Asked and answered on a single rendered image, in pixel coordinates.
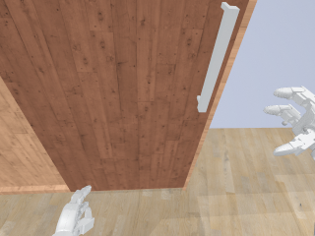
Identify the robot left hand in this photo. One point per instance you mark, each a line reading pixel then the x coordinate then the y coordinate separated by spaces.
pixel 69 219

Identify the handle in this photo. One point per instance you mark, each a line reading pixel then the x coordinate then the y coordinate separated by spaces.
pixel 227 24

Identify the wardrobe door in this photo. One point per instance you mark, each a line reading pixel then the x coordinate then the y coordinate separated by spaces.
pixel 23 159
pixel 110 86

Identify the robot right hand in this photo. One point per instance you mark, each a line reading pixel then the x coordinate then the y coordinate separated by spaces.
pixel 303 140

